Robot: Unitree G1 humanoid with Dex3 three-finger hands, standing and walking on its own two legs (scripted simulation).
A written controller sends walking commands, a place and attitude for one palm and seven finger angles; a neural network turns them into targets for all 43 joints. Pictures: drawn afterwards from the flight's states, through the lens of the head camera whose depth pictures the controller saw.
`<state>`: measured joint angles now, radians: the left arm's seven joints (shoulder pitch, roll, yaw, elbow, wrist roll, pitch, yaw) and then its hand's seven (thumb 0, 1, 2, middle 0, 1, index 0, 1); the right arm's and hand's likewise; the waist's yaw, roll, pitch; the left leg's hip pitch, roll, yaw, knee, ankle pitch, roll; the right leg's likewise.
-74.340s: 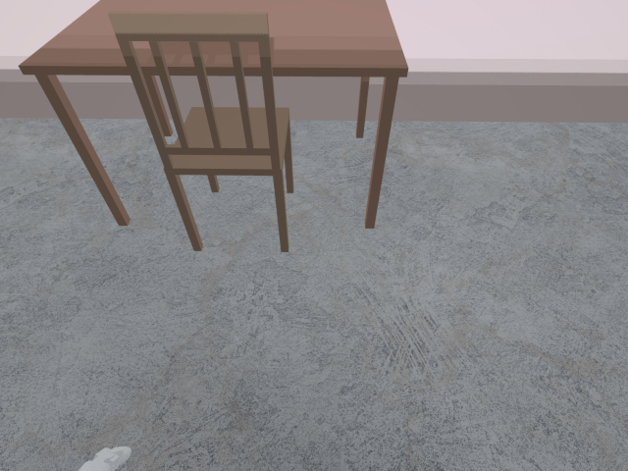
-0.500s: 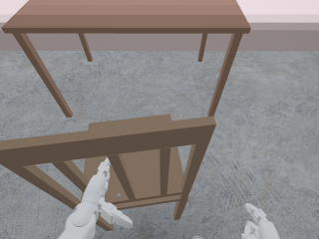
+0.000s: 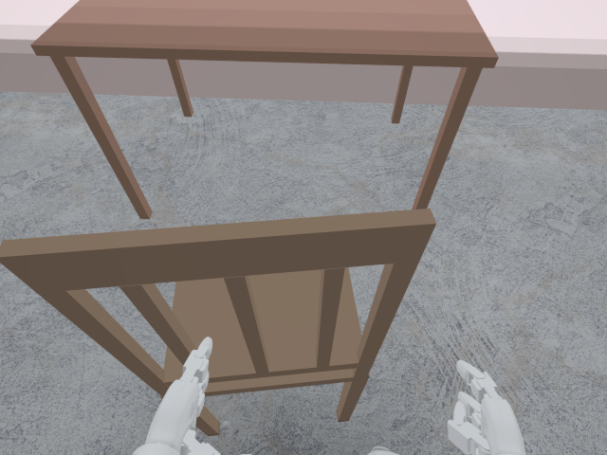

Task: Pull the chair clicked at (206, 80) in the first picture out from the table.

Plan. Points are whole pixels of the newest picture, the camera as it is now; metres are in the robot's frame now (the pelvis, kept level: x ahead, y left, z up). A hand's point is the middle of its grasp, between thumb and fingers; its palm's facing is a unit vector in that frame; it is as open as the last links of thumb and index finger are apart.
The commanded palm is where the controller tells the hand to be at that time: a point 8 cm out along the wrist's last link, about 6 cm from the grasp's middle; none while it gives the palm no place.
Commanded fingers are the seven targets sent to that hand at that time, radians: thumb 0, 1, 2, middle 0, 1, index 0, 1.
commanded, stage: draw the fingers out of the gap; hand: left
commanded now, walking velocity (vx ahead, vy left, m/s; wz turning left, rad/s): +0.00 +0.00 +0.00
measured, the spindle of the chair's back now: (252, 330) +0.30 +0.08 -0.03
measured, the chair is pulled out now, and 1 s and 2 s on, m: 0.61 0.60 0.60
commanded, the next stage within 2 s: draw the hand back to the body in 0.02 s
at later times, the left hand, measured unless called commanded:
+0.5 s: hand (176, 429) +0.16 +0.14 +0.04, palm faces +0.00 -1.00 -0.08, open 17.3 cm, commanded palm +0.14 +0.20 +0.07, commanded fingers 0.00 -0.55 0.20 0.00 0.00 0.00 0.00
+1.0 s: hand (57, 384) +0.18 +0.22 +0.14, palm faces +0.35 -0.85 -0.40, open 14.2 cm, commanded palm +0.14 +0.26 +0.17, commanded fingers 0.00 0.32 0.62 -0.12 -0.18 -0.12 -0.18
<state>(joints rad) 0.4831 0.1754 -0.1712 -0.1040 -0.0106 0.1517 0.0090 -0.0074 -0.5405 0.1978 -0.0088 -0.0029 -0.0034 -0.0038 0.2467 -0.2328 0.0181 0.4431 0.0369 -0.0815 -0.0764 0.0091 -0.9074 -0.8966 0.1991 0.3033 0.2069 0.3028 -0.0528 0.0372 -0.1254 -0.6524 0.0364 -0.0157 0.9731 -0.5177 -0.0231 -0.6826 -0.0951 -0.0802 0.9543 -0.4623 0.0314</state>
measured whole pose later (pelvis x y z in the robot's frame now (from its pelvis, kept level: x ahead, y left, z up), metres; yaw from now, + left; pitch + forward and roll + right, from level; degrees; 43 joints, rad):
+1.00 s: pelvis +0.01 -0.01 +0.04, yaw +1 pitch +0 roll -1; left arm 0.61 0.32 0.16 -0.41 -0.06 0.00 0.18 0.00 -0.02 0.45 -0.08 -0.11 -0.09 -0.12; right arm 0.23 -0.24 0.01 0.55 0.05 -0.11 -0.14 0.01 -0.91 -0.90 0.20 0.30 0.20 0.30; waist 0.04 0.08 -0.04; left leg -0.28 0.06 -0.03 0.69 -0.41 -0.04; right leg -0.30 -0.06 -0.11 0.67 -0.36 0.02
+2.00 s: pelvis +0.01 +0.01 +0.06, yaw -2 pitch -2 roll -1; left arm 0.45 0.36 0.39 -0.44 -0.06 -0.10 0.15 0.02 0.89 0.89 -0.21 -0.30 -0.20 -0.30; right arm 0.13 -0.22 0.00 0.59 0.03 -0.06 -0.07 0.01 -0.91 -0.90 0.20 0.30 0.21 0.30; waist 0.03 0.08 0.07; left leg -0.12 0.04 0.03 0.46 -0.30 -0.02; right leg -0.17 -0.06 -0.06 0.43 -0.23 0.04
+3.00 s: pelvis -0.10 +0.01 +0.04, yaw +2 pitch +0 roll -1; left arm 0.53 0.40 0.45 -0.57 -0.03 -0.22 0.19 0.02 0.88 0.89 -0.21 -0.30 -0.21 -0.31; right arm 0.18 -0.22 -0.02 0.65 0.00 -0.11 -0.06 0.01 -0.91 -0.90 0.20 0.30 0.21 0.30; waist 0.02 0.01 0.07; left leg -0.45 0.02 0.00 0.71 -0.38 0.00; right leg -0.45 -0.05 -0.03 0.59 -0.15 0.03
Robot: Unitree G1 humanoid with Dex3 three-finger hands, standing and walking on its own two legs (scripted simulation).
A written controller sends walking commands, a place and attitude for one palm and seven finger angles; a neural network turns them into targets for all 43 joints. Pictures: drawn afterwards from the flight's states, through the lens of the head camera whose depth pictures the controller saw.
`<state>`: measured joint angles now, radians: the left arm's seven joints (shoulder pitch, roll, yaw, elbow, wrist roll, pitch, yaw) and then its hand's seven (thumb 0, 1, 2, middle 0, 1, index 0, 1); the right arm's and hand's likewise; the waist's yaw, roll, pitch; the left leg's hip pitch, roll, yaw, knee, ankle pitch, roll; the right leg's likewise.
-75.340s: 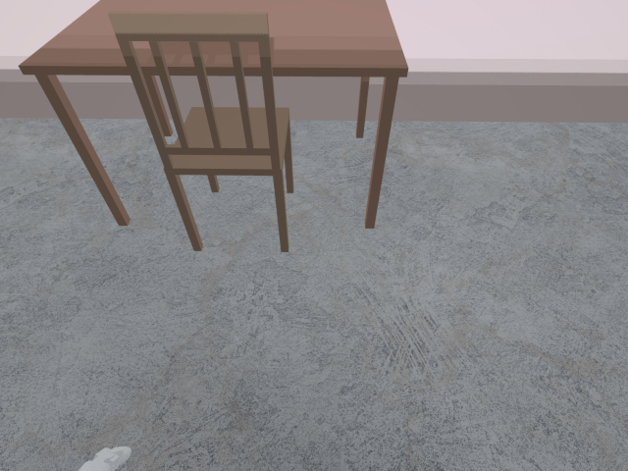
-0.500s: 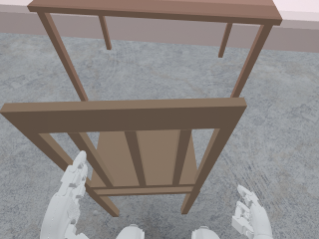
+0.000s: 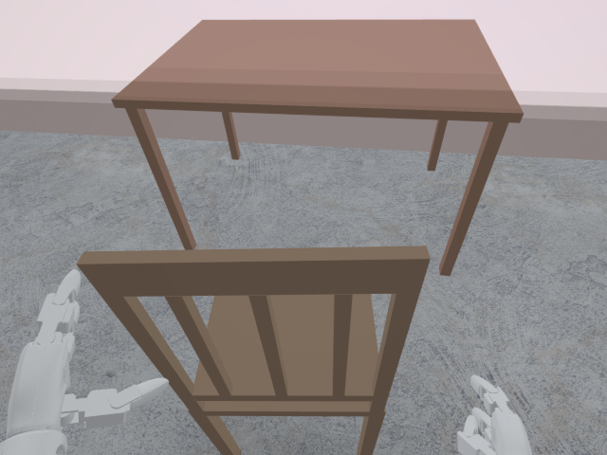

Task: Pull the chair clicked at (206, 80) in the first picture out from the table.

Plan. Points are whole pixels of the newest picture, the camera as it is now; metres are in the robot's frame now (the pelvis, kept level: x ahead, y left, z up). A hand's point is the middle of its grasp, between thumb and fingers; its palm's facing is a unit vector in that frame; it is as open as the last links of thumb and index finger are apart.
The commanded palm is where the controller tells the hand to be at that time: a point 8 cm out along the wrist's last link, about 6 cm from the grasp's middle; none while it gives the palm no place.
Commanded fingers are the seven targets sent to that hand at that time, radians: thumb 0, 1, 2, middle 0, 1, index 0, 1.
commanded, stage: draw the hand back to the body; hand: left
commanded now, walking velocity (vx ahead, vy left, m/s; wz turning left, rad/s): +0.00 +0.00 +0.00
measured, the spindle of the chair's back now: (272, 350) +0.29 +0.09 -0.06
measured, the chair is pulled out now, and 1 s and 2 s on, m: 0.60 0.60 0.60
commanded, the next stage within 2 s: step back with the hand held close in 0.72 s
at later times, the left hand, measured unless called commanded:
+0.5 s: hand (59, 294) +0.22 +0.27 +0.18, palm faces +0.48 -0.75 -0.44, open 7.9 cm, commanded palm +0.17 +0.31 +0.19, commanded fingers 0.00 0.90 0.90 -0.20 -0.30 -0.20 -0.30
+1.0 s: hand (56, 283) +0.23 +0.27 +0.19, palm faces +0.43 -0.78 -0.46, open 7.5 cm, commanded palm +0.16 +0.31 +0.20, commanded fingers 0.00 0.90 0.90 -0.20 -0.30 -0.20 -0.30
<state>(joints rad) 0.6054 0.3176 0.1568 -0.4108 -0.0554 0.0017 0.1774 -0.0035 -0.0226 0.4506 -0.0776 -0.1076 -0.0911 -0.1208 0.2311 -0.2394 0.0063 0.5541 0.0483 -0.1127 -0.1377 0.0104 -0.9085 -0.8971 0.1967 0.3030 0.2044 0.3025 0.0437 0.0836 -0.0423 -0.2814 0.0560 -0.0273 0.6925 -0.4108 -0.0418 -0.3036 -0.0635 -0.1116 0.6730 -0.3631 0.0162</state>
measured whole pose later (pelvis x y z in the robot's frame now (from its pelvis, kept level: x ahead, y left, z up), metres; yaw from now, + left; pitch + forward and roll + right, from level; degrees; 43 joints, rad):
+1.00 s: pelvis +0.01 +0.02 +0.02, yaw -3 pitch -2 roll -1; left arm 0.45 0.36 0.39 -0.44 -0.06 -0.10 0.15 0.02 0.89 0.89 -0.21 -0.30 -0.20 -0.30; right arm 0.13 -0.22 0.00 0.59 0.03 -0.06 -0.07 0.01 -0.91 -0.90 0.20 0.30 0.21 0.30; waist 0.03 0.08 0.07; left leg -0.12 0.04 0.03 0.46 -0.30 -0.02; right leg -0.17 -0.06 -0.06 0.43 -0.23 0.04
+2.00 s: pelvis -0.10 +0.02 +0.00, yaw +1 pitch +0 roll -1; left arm 0.53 0.40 0.45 -0.57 -0.03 -0.22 0.19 0.02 0.88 0.89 -0.21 -0.30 -0.21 -0.31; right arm 0.18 -0.22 -0.02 0.65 0.00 -0.11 -0.06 0.01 -0.91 -0.90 0.20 0.30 0.21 0.30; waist 0.02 0.01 0.07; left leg -0.45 0.02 0.00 0.71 -0.38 0.00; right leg -0.45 -0.05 -0.03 0.59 -0.15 0.03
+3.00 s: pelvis -0.24 -0.03 +0.02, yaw -4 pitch -1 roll +0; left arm 0.56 0.37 0.41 -0.35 -0.03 -0.18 0.16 0.01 0.88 0.89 -0.21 -0.30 -0.21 -0.31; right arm 0.29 -0.24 -0.03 0.68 0.02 -0.09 -0.06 0.01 -0.91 -0.90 0.20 0.30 0.21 0.30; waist -0.02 0.01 -0.06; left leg -0.29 0.01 0.04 0.75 -0.43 0.02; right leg -0.28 -0.06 -0.06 0.48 -0.19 0.01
